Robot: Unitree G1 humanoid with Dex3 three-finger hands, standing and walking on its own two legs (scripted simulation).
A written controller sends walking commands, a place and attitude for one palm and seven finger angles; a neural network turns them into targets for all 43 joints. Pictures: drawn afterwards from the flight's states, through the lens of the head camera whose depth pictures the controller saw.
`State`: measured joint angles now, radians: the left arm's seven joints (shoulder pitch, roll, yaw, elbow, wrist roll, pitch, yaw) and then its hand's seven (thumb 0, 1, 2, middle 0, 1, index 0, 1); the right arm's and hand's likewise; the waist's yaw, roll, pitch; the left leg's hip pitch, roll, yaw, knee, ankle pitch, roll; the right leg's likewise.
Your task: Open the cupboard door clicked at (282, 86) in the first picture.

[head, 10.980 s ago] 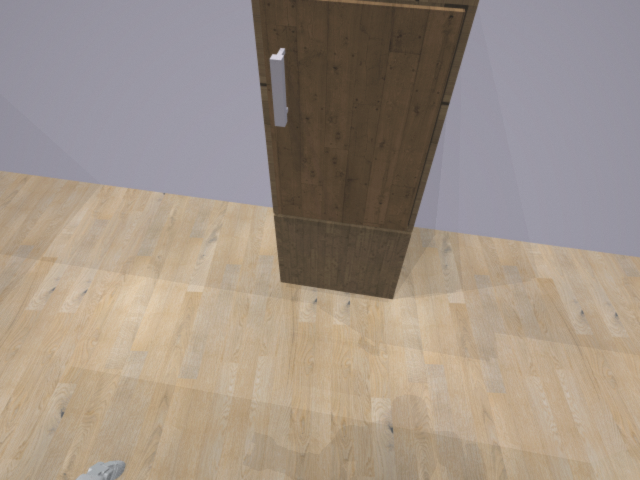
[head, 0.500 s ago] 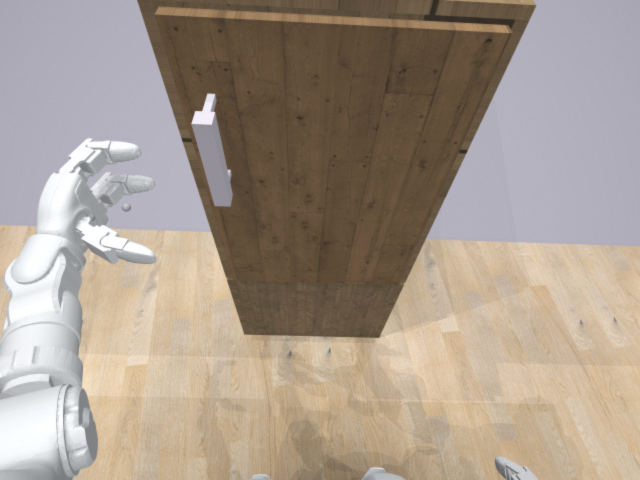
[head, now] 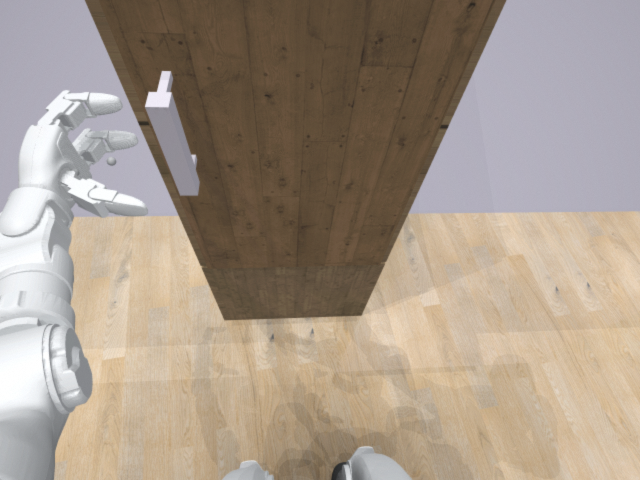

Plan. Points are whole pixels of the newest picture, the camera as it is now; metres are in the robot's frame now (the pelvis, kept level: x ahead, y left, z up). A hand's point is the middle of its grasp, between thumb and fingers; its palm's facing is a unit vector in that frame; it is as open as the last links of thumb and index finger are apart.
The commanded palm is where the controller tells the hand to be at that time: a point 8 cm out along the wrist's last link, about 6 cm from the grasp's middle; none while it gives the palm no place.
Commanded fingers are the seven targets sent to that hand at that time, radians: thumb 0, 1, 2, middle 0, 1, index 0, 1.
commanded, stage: move the hooked fingers beside the handle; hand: left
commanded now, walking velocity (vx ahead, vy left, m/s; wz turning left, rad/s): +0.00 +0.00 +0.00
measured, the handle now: (178, 137) +0.52 +0.16 +0.09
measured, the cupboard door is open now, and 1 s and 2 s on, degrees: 0 0 0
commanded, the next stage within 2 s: slide the fingers in behind the handle in 0.86 s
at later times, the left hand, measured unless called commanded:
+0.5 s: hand (104, 167) +0.46 +0.23 +0.10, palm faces -0.01 -1.00 +0.00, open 14.0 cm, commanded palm +0.44 +0.27 +0.09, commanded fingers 0.00 -0.50 0.30 -0.30 -1.20 -0.30 -1.20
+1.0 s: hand (115, 166) +0.46 +0.22 +0.10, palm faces +0.00 -1.00 +0.00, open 14.0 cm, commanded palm +0.44 +0.27 +0.09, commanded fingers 0.00 -0.50 0.30 -0.30 -1.20 -0.30 -1.20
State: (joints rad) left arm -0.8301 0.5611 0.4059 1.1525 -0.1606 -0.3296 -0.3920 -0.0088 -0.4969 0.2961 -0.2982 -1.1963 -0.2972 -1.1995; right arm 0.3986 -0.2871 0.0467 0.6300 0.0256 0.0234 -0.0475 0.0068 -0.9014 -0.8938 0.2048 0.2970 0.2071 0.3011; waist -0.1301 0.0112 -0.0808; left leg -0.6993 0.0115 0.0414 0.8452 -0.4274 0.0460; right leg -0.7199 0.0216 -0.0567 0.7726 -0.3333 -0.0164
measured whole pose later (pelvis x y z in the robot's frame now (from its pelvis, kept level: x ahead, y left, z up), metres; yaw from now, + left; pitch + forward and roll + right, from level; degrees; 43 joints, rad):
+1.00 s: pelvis -0.01 +0.00 +0.00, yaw +0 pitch +15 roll -2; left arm -0.81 0.53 0.40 1.14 -0.16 -0.34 -0.37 -0.01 -0.50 0.30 -0.30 -1.20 -0.30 -1.20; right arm 0.40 -0.28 0.05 0.61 0.03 0.06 -0.04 0.01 -0.90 -0.89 0.20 0.30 0.21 0.30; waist -0.12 0.02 -0.09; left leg -0.70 0.01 0.04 0.86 -0.43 0.05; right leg -0.72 0.03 -0.06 0.79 -0.33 -0.02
